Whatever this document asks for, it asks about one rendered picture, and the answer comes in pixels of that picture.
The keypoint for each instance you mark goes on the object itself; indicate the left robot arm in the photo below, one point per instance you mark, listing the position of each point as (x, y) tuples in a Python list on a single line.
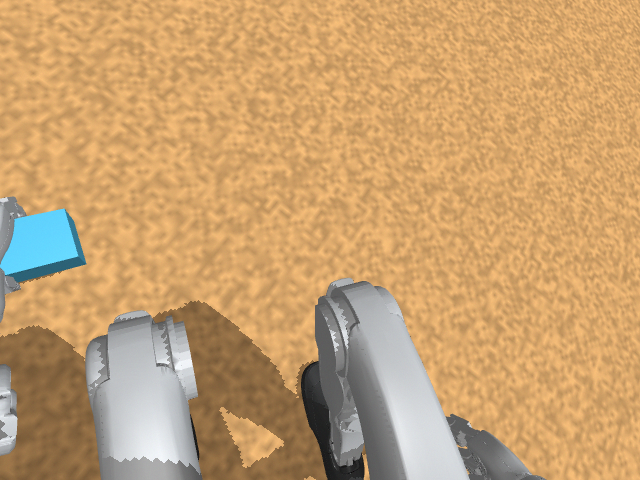
[(8, 397)]

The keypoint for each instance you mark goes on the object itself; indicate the left robot hand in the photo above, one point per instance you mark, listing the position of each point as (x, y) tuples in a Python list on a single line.
[(9, 210)]

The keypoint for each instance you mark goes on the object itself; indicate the right robot hand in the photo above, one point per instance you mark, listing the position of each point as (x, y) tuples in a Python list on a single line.
[(486, 458)]

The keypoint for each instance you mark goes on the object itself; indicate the carton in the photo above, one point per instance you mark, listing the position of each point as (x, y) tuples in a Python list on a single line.
[(42, 244)]

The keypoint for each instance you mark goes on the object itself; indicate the right robot foot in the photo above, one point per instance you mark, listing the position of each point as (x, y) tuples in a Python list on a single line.
[(317, 413)]

